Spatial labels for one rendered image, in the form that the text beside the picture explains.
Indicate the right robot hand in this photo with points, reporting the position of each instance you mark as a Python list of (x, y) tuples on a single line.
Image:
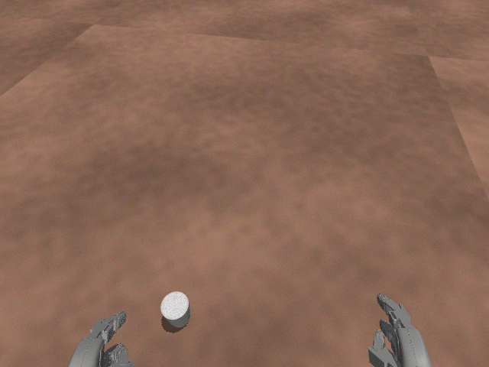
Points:
[(407, 343)]

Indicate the left robot hand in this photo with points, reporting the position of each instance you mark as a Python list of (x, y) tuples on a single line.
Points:
[(90, 351)]

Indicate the cup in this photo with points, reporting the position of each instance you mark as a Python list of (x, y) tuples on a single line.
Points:
[(175, 309)]

